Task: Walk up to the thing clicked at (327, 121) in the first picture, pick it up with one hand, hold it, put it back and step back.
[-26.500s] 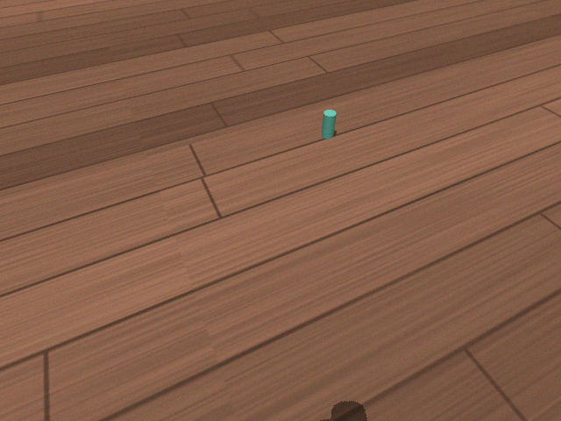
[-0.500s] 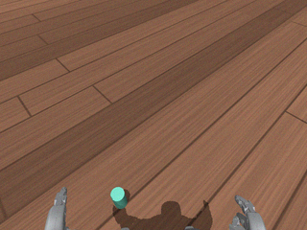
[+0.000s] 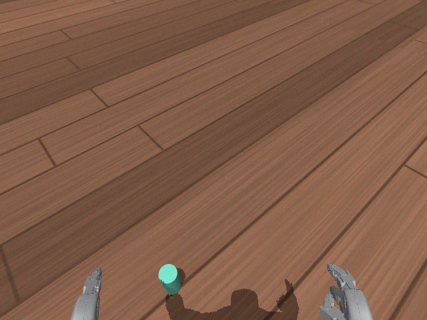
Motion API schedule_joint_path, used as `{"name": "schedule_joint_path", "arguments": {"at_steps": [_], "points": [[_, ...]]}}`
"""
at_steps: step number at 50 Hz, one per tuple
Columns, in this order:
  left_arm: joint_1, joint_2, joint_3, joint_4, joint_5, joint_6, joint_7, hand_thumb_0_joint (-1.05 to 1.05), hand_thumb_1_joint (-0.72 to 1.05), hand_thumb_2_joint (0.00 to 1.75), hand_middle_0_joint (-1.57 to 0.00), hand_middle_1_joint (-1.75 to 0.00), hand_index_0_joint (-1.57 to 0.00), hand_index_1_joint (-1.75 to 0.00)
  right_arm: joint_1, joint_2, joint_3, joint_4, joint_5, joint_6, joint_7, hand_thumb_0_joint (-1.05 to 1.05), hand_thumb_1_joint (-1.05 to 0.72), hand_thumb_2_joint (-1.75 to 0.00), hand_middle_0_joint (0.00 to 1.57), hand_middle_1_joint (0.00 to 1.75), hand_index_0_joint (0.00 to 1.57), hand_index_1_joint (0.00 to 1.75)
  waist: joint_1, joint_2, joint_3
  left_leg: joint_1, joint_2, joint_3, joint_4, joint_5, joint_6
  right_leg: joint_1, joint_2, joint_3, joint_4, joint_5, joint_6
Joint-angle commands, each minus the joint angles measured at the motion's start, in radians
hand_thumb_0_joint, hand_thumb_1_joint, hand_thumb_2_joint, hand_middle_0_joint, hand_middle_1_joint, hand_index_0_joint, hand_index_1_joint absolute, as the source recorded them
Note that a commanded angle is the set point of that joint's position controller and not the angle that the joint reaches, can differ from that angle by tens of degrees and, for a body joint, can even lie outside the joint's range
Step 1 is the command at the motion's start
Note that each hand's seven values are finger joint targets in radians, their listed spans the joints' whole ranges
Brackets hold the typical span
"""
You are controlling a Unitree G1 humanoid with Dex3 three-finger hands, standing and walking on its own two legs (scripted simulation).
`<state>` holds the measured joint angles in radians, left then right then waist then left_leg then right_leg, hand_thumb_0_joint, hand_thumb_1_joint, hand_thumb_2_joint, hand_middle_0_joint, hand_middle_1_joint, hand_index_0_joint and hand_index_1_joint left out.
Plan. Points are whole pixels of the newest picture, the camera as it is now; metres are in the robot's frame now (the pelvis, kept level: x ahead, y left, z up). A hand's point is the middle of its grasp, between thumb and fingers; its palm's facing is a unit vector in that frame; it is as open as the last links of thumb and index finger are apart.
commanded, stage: home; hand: left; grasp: from the side
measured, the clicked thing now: (170, 279) +0.40 +0.18 -0.64
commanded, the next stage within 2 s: stand in 1.28 s
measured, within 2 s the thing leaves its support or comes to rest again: neither
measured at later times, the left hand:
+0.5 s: hand (123, 317) +0.17 +0.18 -0.06, palm faces +0.09 -0.96 -0.28, open 17.4 cm
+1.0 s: hand (121, 313) +0.18 +0.18 -0.06, palm faces +0.10 -0.96 -0.28, open 17.4 cm
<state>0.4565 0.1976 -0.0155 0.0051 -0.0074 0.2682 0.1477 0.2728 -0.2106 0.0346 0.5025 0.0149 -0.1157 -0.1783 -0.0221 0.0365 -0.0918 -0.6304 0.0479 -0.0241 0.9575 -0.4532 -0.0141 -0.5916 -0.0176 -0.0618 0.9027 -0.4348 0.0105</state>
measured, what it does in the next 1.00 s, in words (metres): stands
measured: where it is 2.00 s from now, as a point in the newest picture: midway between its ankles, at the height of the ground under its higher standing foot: outside the picture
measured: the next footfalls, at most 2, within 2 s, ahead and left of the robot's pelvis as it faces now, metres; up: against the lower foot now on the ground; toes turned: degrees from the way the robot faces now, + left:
none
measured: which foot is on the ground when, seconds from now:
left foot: down 0.00-1.00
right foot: down 0.00-1.00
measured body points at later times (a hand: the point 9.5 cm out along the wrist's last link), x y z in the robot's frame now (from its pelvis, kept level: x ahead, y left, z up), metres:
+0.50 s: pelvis +0.00 +0.00 +0.00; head +0.02 +0.00 +0.45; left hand +0.16 +0.23 -0.04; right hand +0.16 -0.24 -0.07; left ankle +0.02 +0.12 -0.69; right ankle +0.01 -0.13 -0.69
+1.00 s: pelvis +0.01 +0.00 +0.00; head +0.03 +0.01 +0.45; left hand +0.17 +0.23 -0.04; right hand +0.16 -0.24 -0.07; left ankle +0.02 +0.12 -0.69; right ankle +0.01 -0.13 -0.69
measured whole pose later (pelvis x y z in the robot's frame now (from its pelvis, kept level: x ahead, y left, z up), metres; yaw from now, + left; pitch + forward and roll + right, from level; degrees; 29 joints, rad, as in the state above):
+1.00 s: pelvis +0.01 +0.00 +0.00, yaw +0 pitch +7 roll -2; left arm 0.44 0.20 -0.01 0.03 -0.01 0.25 0.14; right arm 0.27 -0.21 0.03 0.53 0.01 -0.13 -0.17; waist -0.02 0.03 -0.08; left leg -0.61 0.05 -0.02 0.94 -0.45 -0.01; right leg -0.57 -0.02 -0.05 0.88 -0.43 0.01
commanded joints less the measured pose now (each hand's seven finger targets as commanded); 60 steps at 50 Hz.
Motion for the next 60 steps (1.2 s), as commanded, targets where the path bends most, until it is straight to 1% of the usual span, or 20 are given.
{"name": "schedule_joint_path", "arguments": {"at_steps": [1,6,10,11,13,14,19,21,23,26,28,29,33,36,41,44,49,55,58,60], "points": [[-0.015,0.097,0.055,-0.165,0.011,-0.058,0.014,0.00,-0.53,0.07,-0.05,-0.06,-0.05,-0.06,-0.071,-0.110,-0.052,-0.151,-0.008,-0.060,-0.013,0.00,-0.90,-0.90,0.20,0.30,0.20,0.30,-0.007,-0.034,-0.109,0.083,-0.041,0.027,-0.153,0.169,0.019,0.077,0.026,0.003,-0.166,0.160,-0.007],[-0.036,0.101,0.059,-0.159,0.008,-0.061,0.011,0.00,-0.53,0.07,-0.05,-0.06,-0.05,-0.06,-0.077,-0.113,-0.054,-0.148,-0.006,-0.064,-0.011,0.00,-0.90,-0.90,0.20,0.30,0.20,0.30,-0.003,-0.006,-0.074,0.071,-0.039,0.023,-0.185,0.094,0.017,0.052,0.030,-0.004,-0.176,0.084,-0.012],[-0.018,0.110,0.071,-0.148,0.009,-0.061,0.009,0.00,-0.52,0.07,-0.05,-0.06,-0.05,-0.06,-0.074,-0.114,-0.057,-0.148,-0.007,-0.067,-0.015,0.00,-0.90,-0.90,0.20,0.30,0.20,0.30,-0.001,-0.039,-0.096,0.074,-0.043,0.031,-0.164,0.143,0.022,0.076,0.026,0.003,-0.183,0.134,-0.006],[-0.005,0.105,0.069,-0.156,0.012,-0.063,0.010,0.00,-0.52,0.08,-0.05,-0.06,-0.05,-0.06,-0.065,-0.112,-0.059,-0.146,-0.009,-0.069,-0.017,0.00,-0.90,-0.90,0.20,0.30,0.20,0.30,-0.001,-0.035,-0.133,0.094,-0.041,0.030,-0.156,0.180,0.020,0.094,0.027,0.004,-0.168,0.171,-0.006],[-0.021,0.091,0.051,-0.153,0.012,-0.065,0.006,0.00,-0.55,0.06,-0.05,-0.06,-0.05,-0.06,-0.063,-0.113,-0.058,-0.139,-0.010,-0.066,-0.017,0.00,-0.90,-0.90,0.20,0.30,0.20,0.30,-0.006,-0.013,-0.125,0.103,-0.039,0.032,-0.157,0.206,0.017,0.084,0.028,0.004,-0.160,0.196,-0.010],[-0.036,0.083,0.039,-0.145,0.011,-0.063,0.005,0.00,-0.54,0.06,-0.05,-0.06,-0.05,-0.06,-0.068,-0.115,-0.058,-0.134,-0.009,-0.069,-0.014,0.00,-0.90,-0.90,0.20,0.30,0.20,0.30,-0.010,-0.022,-0.090,0.097,-0.035,0.025,-0.171,0.178,0.016,0.068,0.032,-0.004,-0.161,0.163,-0.012],[-0.035,0.110,0.067,-0.150,0.010,-0.067,0.005,0.00,-0.52,0.07,-0.05,-0.06,-0.05,-0.06,-0.077,-0.112,-0.055,-0.138,-0.008,-0.072,-0.014,0.00,-0.90,-0.90,0.20,0.30,0.20,0.30,-0.001,-0.033,-0.084,0.077,-0.043,0.031,-0.176,0.099,0.022,0.064,0.025,0.004,-0.194,0.087,-0.008],[-0.040,0.105,0.063,-0.165,0.008,-0.068,0.003,0.00,-0.53,0.07,-0.05,-0.06,-0.05,-0.06,-0.074,-0.111,-0.055,-0.136,-0.008,-0.074,-0.013,0.00,-0.90,-0.90,0.20,0.30,0.20,0.30,0.001,0.002,-0.087,0.086,-0.042,0.032,-0.181,0.111,0.017,0.066,0.026,0.002,-0.185,0.098,-0.011],[-0.030,0.106,0.068,-0.153,0.009,-0.068,0.003,0.00,-0.53,0.07,-0.05,-0.06,-0.05,-0.06,-0.071,-0.111,-0.058,-0.136,-0.009,-0.075,-0.017,0.00,-0.90,-0.90,0.20,0.30,0.20,0.30,-0.003,-0.030,-0.120,0.096,-0.040,0.029,-0.170,0.152,0.020,0.084,0.028,0.001,-0.177,0.142,-0.008],[-0.038,0.096,0.055,-0.151,0.007,-0.069,0.000,0.00,-0.53,0.07,-0.05,-0.06,-0.05,-0.06,-0.075,-0.110,-0.055,-0.136,-0.007,-0.074,-0.014,0.00,-0.90,-0.90,0.20,0.30,0.20,0.30,-0.006,-0.020,-0.086,0.087,-0.041,0.032,-0.175,0.131,0.020,0.067,0.027,0.001,-0.182,0.122,-0.009],[-0.041,0.101,0.065,-0.162,0.008,-0.070,0.003,0.00,-0.55,0.06,-0.05,-0.06,-0.05,-0.06,-0.066,-0.111,-0.059,-0.132,-0.008,-0.075,-0.016,0.00,-0.90,-0.90,0.20,0.30,0.20,0.30,-0.004,-0.003,-0.113,0.098,-0.038,0.026,-0.177,0.148,0.017,0.075,0.030,-0.002,-0.168,0.135,-0.012],[-0.026,0.091,0.050,-0.148,0.008,-0.070,0.002,0.00,-0.56,0.05,-0.05,-0.05,-0.05,-0.05,-0.071,-0.113,-0.057,-0.133,-0.007,-0.074,-0.014,0.00,-0.90,-0.90,0.20,0.30,0.20,0.30,0.000,-0.007,-0.079,0.091,-0.038,0.026,-0.187,0.125,0.016,0.061,0.031,-0.006,-0.172,0.112,-0.014],[-0.038,0.099,0.059,-0.168,0.010,-0.070,0.004,0.00,-0.55,0.06,-0.05,-0.06,-0.05,-0.06,-0.062,-0.112,-0.060,-0.129,-0.008,-0.076,-0.015,0.00,-0.90,-0.90,0.20,0.30,0.20,0.30,-0.004,0.004,-0.142,0.123,-0.035,0.022,-0.169,0.216,0.013,0.091,0.033,-0.006,-0.151,0.195,-0.015],[-0.025,0.098,0.057,-0.143,0.010,-0.064,0.003,0.00,-0.55,0.05,-0.05,-0.06,-0.05,-0.05,-0.060,-0.114,-0.061,-0.126,-0.010,-0.072,-0.017,0.00,-0.90,-0.90,0.20,0.30,0.20,0.30,-0.005,-0.017,-0.120,0.111,-0.035,0.024,-0.161,0.246,0.014,0.093,0.032,-0.008,-0.152,0.227,-0.012],[-0.040,0.094,0.054,-0.149,0.008,-0.064,0.003,0.00,-0.55,0.05,-0.05,-0.06,-0.05,-0.06,-0.072,-0.111,-0.057,-0.128,-0.009,-0.071,-0.012,0.00,-0.90,-0.90,0.20,0.30,0.20,0.30,0.001,0.003,-0.082,0.093,-0.034,0.015,-0.189,0.154,0.013,0.072,0.032,-0.012,-0.163,0.134,-0.016],[-0.026,0.101,0.061,-0.150,0.009,-0.067,0.001,0.00,-0.54,0.06,-0.05,-0.06,-0.05,-0.06,-0.072,-0.110,-0.055,-0.135,-0.007,-0.070,-0.012,0.00,-0.90,-0.90,0.20,0.30,0.20,0.30,0.000,-0.012,-0.091,0.103,-0.038,0.027,-0.176,0.183,0.015,0.080,0.029,-0.005,-0.172,0.164,-0.013],[-0.029,0.091,0.055,-0.150,0.007,-0.065,0.003,0.00,-0.54,0.06,-0.05,-0.06,-0.05,-0.06,-0.074,-0.112,-0.057,-0.132,-0.007,-0.073,-0.007,0.00,-0.90,-0.90,0.20,0.30,0.20,0.30,0.001,-0.005,-0.079,0.094,-0.034,0.015,-0.193,0.138,0.013,0.066,0.033,-0.012,-0.165,0.120,-0.017],[-0.015,0.093,0.058,-0.166,0.010,-0.066,0.004,0.00,-0.53,0.07,-0.05,-0.06,-0.05,-0.06,-0.055,-0.111,-0.062,-0.131,-0.010,-0.070,-0.012,0.00,-0.90,-0.90,0.20,0.30,0.20,0.30,0.001,0.008,-0.137,0.123,-0.033,0.018,-0.173,0.225,0.011,0.088,0.034,-0.011,-0.144,0.199,-0.017],[-0.034,0.097,0.059,-0.162,0.011,-0.068,0.004,0.00,-0.53,0.07,-0.05,-0.06,-0.05,-0.06,-0.053,-0.111,-0.061,-0.124,-0.011,-0.069,-0.012,0.00,-0.90,-0.90,0.20,0.30,0.20,0.30,-0.006,-0.022,-0.132,0.120,-0.034,0.023,-0.157,0.258,0.015,0.098,0.029,-0.007,-0.150,0.240,-0.011],[-0.032,0.095,0.055,-0.157,0.010,-0.065,0.004,0.00,-0.53,0.07,-0.05,-0.06,-0.05,-0.06,-0.063,-0.111,-0.059,-0.127,-0.010,-0.068,-0.011,0.00,-0.90,-0.90,0.20,0.30,0.20,0.30,-0.004,-0.024,-0.118,0.116,-0.035,0.023,-0.162,0.242,0.015,0.096,0.028,-0.007,-0.153,0.223,-0.011]]}}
